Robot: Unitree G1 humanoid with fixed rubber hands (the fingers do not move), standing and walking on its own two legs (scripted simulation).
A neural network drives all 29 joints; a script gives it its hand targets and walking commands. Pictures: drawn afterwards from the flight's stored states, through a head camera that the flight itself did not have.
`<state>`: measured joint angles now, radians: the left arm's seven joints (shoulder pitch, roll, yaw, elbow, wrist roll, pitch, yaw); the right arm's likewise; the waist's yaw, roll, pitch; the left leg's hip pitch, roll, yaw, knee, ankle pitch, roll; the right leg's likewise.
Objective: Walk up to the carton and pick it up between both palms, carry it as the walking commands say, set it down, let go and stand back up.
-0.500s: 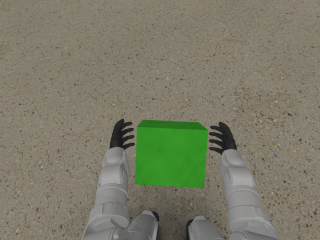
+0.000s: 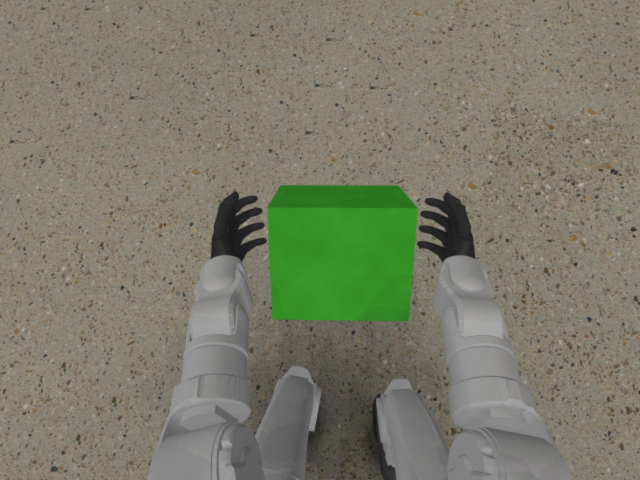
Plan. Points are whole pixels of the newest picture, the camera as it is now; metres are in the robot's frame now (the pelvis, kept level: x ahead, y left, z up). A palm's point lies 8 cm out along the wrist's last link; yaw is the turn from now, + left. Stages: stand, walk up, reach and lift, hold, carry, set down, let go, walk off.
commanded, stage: set down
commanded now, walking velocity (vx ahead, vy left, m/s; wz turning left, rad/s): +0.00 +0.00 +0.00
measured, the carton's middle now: (339, 247) +0.42 +0.04 -0.19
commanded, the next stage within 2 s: none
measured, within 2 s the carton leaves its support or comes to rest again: neither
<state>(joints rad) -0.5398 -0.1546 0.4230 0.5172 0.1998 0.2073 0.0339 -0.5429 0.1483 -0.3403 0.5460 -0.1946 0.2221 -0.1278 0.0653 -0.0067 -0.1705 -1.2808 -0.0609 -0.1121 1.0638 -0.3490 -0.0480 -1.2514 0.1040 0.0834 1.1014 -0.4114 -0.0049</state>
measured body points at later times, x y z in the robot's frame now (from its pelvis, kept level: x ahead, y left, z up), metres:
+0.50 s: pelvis -0.03 +0.02 -0.09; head +0.18 +0.02 +0.31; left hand +0.41 +0.17 -0.15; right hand +0.42 -0.12 -0.16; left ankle +0.07 +0.14 -0.64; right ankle +0.04 -0.11 -0.64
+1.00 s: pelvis -0.04 +0.01 -0.15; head +0.23 +0.00 +0.21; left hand +0.43 +0.17 -0.24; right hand +0.44 -0.12 -0.25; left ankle +0.07 +0.14 -0.64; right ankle +0.04 -0.11 -0.64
